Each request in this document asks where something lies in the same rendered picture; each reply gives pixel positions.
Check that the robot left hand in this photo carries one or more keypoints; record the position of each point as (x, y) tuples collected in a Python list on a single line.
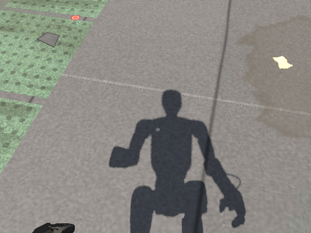
[(55, 228)]

